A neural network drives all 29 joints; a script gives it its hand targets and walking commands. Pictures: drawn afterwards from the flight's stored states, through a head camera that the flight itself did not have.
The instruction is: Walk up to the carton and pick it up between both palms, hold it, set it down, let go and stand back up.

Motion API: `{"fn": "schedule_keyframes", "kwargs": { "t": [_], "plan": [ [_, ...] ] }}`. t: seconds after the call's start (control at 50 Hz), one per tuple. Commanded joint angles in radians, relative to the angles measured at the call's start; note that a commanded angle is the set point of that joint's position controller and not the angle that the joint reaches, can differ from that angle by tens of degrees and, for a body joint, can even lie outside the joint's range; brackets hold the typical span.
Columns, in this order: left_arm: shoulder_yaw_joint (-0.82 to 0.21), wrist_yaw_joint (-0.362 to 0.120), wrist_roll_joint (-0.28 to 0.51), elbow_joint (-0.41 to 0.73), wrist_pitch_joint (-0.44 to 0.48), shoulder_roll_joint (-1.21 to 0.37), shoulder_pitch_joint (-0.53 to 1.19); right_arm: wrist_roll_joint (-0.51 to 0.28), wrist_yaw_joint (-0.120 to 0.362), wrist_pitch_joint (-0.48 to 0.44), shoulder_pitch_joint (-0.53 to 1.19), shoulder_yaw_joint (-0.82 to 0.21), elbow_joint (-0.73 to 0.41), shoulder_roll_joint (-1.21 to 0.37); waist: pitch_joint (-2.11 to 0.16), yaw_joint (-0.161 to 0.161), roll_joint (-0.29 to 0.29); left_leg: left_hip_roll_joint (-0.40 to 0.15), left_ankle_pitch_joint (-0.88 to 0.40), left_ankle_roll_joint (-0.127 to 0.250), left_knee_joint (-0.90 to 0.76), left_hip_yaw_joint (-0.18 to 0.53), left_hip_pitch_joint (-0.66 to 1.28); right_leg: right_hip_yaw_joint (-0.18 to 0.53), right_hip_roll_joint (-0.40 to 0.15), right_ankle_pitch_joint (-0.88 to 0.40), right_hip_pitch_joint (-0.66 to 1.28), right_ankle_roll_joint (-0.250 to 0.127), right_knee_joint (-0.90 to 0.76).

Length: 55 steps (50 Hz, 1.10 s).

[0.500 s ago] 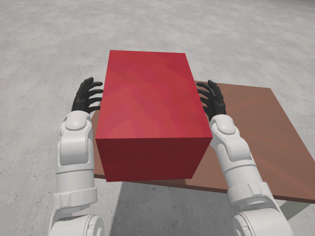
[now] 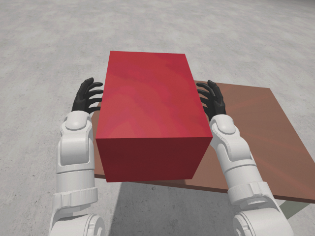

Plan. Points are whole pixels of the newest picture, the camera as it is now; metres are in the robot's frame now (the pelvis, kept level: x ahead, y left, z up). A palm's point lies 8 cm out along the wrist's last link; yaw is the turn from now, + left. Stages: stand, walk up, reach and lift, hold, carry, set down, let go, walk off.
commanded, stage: hold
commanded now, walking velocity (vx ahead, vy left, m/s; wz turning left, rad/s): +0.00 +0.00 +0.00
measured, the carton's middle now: (149, 112) +0.42 +0.01 +0.12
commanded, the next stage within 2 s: none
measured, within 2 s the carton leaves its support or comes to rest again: neither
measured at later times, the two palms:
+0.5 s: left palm (81, 113) +0.35 +0.17 +0.18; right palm (215, 112) +0.35 -0.15 +0.17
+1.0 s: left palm (86, 108) +0.36 +0.16 +0.18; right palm (220, 110) +0.35 -0.16 +0.18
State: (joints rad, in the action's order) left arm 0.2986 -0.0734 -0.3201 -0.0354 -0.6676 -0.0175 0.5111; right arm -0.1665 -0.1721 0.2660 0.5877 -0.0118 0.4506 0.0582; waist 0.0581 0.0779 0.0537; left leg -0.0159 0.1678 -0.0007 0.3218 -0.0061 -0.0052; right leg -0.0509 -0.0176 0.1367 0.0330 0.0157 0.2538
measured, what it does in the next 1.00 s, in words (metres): stands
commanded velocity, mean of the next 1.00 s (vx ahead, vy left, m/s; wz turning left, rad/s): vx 0.00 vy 0.00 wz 0.00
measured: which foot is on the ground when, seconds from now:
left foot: down 0.00-1.00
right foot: down 0.00-1.00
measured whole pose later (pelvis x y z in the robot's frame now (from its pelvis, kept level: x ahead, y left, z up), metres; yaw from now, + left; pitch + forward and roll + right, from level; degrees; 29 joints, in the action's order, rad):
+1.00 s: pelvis -0.01 +0.00 +0.00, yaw +0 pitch -9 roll -1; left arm 0.32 -0.07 -0.32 -0.12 -0.64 -0.01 0.57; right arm -0.14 -0.16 0.25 0.64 0.02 0.52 0.05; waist 0.05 0.08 0.05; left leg -0.02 0.15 -0.01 0.31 -0.01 0.00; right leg -0.04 -0.01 0.13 0.02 0.01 0.26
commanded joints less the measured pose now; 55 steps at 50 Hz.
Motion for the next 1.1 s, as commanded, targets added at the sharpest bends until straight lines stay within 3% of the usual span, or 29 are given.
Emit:
{"fn": "schedule_keyframes", "kwargs": {
  "t": [0.0, 0.04, 0.06, 0.1, 0.16, 0.24, 0.28, 0.36, 0.4, 0.42, 0.44, 0.48, 0.54, 0.6, 0.62, 0.64, 0.7, 0.72, 0.74, 0.76, 0.78, 0.8, 0.86, 0.9, 0.96, 0.98, 1.0, 1.06, 1.08],
  "plan": [
    [-0.482, -0.126, 0.135, 0.093, 0.05, -0.513, 0.559, -0.065, 0.103, -0.072, 0.642, -0.335, -0.267, -0.518, -0.353, 0.002, -0.099, 0.046, -0.274, -0.029, -0.024, -0.028, 0.077, -0.044, 0.071, -0.176, 0.084, 0.01, -0.013],
    [-0.483, -0.128, 0.141, 0.057, 0.049, -0.491, 0.6, -0.058, 0.104, -0.072, 0.712, -0.329, -0.274, -0.524, -0.335, -0.014, -0.066, 0.051, -0.167, -0.011, -0.046, -0.033, 0.041, -0.039, 0.058, -0.09, 0.052, 0.022, -0.012],
    [-0.47, -0.127, 0.153, 0.06, 0.058, -0.5, 0.615, -0.039, 0.103, -0.074, 0.69, -0.323, -0.273, -0.556, -0.372, 0.012, -0.045, 0.041, -0.158, -0.004, -0.052, -0.035, 0.038, -0.037, 0.058, -0.079, 0.072, 0.014, -0.012],
    [-0.488, -0.117, 0.141, 0.038, 0.061, -0.533, 0.586, -0.032, 0.103, -0.077, 0.668, -0.306, -0.252, -0.536, -0.373, 0.013, -0.091, 0.043, -0.193, -0.014, -0.05, -0.038, 0.04, -0.045, 0.063, -0.113, 0.063, 0.012, -0.008],
    [-0.468, -0.126, 0.132, 0.014, 0.054, -0.524, 0.587, -0.03, 0.093, -0.061, 0.647, -0.306, -0.217, -0.545, -0.359, 0.039, -0.077, 0.051, -0.194, -0.011, -0.039, -0.035, 0.067, -0.037, 0.067, -0.125, 0.069, 0.009, -0.014],
    [-0.456, -0.131, 0.148, 0.058, 0.062, -0.504, 0.568, -0.054, 0.093, -0.062, 0.668, -0.34, -0.24, -0.548, -0.377, -0.011, -0.067, 0.057, -0.262, -0.019, -0.025, -0.034, 0.076, -0.032, 0.062, -0.214, 0.109, 0.02, 0.006],
    [-0.458, -0.136, 0.12, 0.043, 0.055, -0.502, 0.544, -0.049, 0.093, -0.062, 0.636, -0.329, -0.233, -0.553, -0.359, 0.014, -0.077, 0.051, -0.232, -0.02, -0.031, -0.031, 0.074, -0.039, 0.067, -0.192, 0.097, 0.025, -0.007],
    [-0.452, -0.141, 0.129, 0.097, 0.063, -0.484, 0.532, -0.066, 0.084, -0.069, 0.652, -0.38, -0.317, -0.562, -0.397, -0.002, -0.058, 0.061, -0.282, -0.018, -0.016, -0.033, 0.083, -0.033, 0.063, -0.294, 0.137, 0.035, 0.018],
    [-0.462, -0.134, 0.142, 0.105, 0.067, -0.494, 0.516, -0.075, 0.087, -0.062, 0.586, -0.374, -0.275, -0.547, -0.384, 0.001, -0.05, 0.049, -0.31, -0.025, -0.007, -0.03, 0.083, -0.038, 0.072, -0.281, 0.121, 0.025, 0.017],
    [-0.454, -0.134, 0.134, 0.107, 0.06, -0.49, 0.507, -0.076, 0.088, -0.059, 0.599, -0.376, -0.27, -0.555, -0.354, -0.021, -0.069, 0.052, -0.306, -0.023, -0.018, -0.041, 0.094, -0.044, 0.069, -0.274, 0.109, 0.027, 0.014],
    [-0.463, -0.136, 0.135, 0.136, 0.064, -0.474, 0.542, -0.062, 0.086, -0.06, 0.581, -0.361, -0.261, -0.555, -0.368, 0.015, -0.076, 0.055, -0.306, -0.029, -0.012, -0.034, 0.095, -0.036, 0.065, -0.265, 0.111, 0.014, 0.013],
    [-0.508, -0.132, 0.149, 0.168, 0.062, -0.506, 0.487, -0.072, 0.085, -0.066, 0.572, -0.399, -0.333, -0.554, -0.409, 0.006, -0.102, 0.057, -0.373, -0.036, 0.003, -0.027, 0.114, -0.031, 0.071, -0.296, 0.125, 0.017, 0.016],
    [-0.509, -0.136, 0.159, 0.135, 0.063, -0.495, 0.507, -0.074, 0.08, -0.073, 0.623, -0.393, -0.38, -0.536, -0.387, -0.003, -0.069, 0.057, -0.306, -0.028, -0.001, -0.034, 0.087, -0.037, 0.067, -0.266, 0.106, 0.025, 0.019],
    [-0.523, -0.131, 0.164, 0.139, 0.067, -0.513, 0.584, -0.036, 0.093, -0.064, 0.627, -0.337, -0.296, -0.568, -0.357, 0.027, -0.099, 0.05, -0.208, -0.023, -0.035, -0.03, 0.072, -0.041, 0.069, -0.116, 0.057, 0.01, 0.0],
    [-0.514, -0.127, 0.16, 0.099, 0.061, -0.511, 0.573, -0.043, 0.097, -0.063, 0.653, -0.348, -0.301, -0.546, -0.359, 0.005, -0.087, 0.052, -0.199, -0.021, -0.03, -0.031, 0.043, -0.037, 0.065, -0.121, 0.059, 0.014, -0.003],
    [-0.493, -0.13, 0.153, 0.046, 0.053, -0.515, 0.573, -0.024, 0.101, -0.062, 0.651, -0.312, -0.273, -0.531, -0.326, 0.029, -0.096, 0.052, -0.165, -0.017, -0.05, -0.042, 0.047, -0.046, 0.068, -0.083, 0.052, 0.012, -0.004],
    [-0.481, -0.128, 0.157, 0.016, 0.068, -0.507, 0.62, -0.003, 0.117, -0.066, 0.672, -0.284, -0.192, -0.563, -0.336, 0.014, -0.062, 0.034, -0.065, 0.006, -0.077, -0.031, 0.029, -0.048, 0.062, 0.013, 0.031, 0.02, -0.016],
    [-0.471, -0.128, 0.156, 0.018, 0.064, -0.515, 0.655, 0.0, 0.124, -0.065, 0.673, -0.265, -0.15, -0.551, -0.319, 0.02, -0.101, 0.038, -0.085, -0.004, -0.076, -0.035, 0.021, -0.049, 0.057, 0.001, 0.029, 0.012, -0.012],
    [-0.439, -0.128, 0.15, -0.032, 0.062, -0.521, 0.629, -0.005, 0.125, -0.065, 0.693, -0.268, -0.159, -0.565, -0.341, 0.018, -0.043, 0.042, -0.081, 0.008, -0.073, -0.037, 0.031, -0.042, 0.057, 0.008, 0.035, 0.019, -0.015],
    [-0.434, -0.132, 0.143, -0.042, 0.064, -0.517, 0.648, -0.004, 0.12, -0.067, 0.706, -0.251, -0.139, -0.538, -0.312, 0.027, -0.071, 0.036, -0.086, -0.002, -0.073, -0.047, 0.018, -0.04, 0.058, -0.003, 0.045, 0.01, -0.019],
    [-0.418, -0.133, 0.128, -0.065, 0.064, -0.507, 0.613, -0.007, 0.117, -0.067, 0.711, -0.266, -0.149, -0.549, -0.339, -0.001, -0.051, 0.044, -0.091, 0.007, -0.071, -0.049, 0.028, -0.04, 0.056, -0.029, 0.046, 0.022, -0.009],
    [-0.431, -0.135, 0.127, -0.055, 0.062, -0.519, 0.624, -0.007, 0.115, -0.073, 0.699, -0.272, -0.153, -0.542, -0.336, 0.006, -0.101, 0.046, -0.118, -0.007, -0.067, -0.059, 0.026, -0.049, 0.057, -0.057, 0.052, 0.019, -0.006],
    [-0.405, -0.13, 0.128, -0.055, 0.065, -0.501, 0.598, -0.02, 0.101, -0.08, 0.708, -0.292, -0.164, -0.55, -0.385, 0.004, -0.033, 0.049, -0.206, 0.001, -0.039, -0.043, 0.078, -0.04, 0.065, -0.146, 0.083, 0.014, 0.001],
    [-0.423, -0.131, 0.122, 0.007, 0.075, -0.504, 0.591, -0.024, 0.095, -0.083, 0.668, -0.322, -0.181, -0.569, -0.378, -0.013, -0.05, 0.039, -0.21, 0.0, -0.038, -0.049, 0.05, -0.029, 0.058, -0.173, 0.11, 0.02, 0.005],
    [-0.439, -0.124, 0.124, 0.041, 0.087, -0.512, 0.638, -0.035, 0.099, -0.088, 0.68, -0.312, -0.183, -0.564, -0.379, 0.0, -0.08, 0.052, -0.198, -0.011, -0.03, -0.048, 0.07, -0.032, 0.062, -0.158, 0.077, 0.017, 0.002],
    [-0.42, -0.124, 0.117, 0.0, 0.077, -0.505, 0.594, -0.043, 0.105, -0.086, 0.693, -0.333, -0.181, -0.571, -0.331, -0.025, -0.075, 0.047, -0.192, -0.009, -0.046, -0.048, 0.056, -0.034, 0.062, -0.124, 0.07, 0.018, -0.004],
    [-0.436, -0.124, 0.13, 0.014, 0.073, -0.494, 0.63, -0.041, 0.107, -0.087, 0.707, -0.318, -0.182, -0.544, -0.338, -0.003, -0.083, 0.05, -0.154, -0.006, -0.049, -0.051, 0.043, -0.032, 0.057, -0.107, 0.078, 0.018, -0.002],
    [-0.451, -0.116, 0.137, 0.023, 0.079, -0.518, 0.619, -0.037, 0.109, -0.09, 0.696, -0.304, -0.215, -0.547, -0.374, 0.005, -0.069, 0.045, -0.174, -0.004, -0.047, -0.049, 0.041, -0.026, 0.065, -0.108, 0.083, 0.008, -0.002],
    [-0.462, -0.112, 0.13, 0.035, 0.079, -0.519, 0.614, -0.044, 0.109, -0.094, 0.707, -0.31, -0.207, -0.557, -0.363, -0.015, -0.1, 0.049, -0.201, -0.012, -0.041, -0.049, 0.069, -0.038, 0.064, -0.137, 0.069, 0.009, -0.002]
  ]
}}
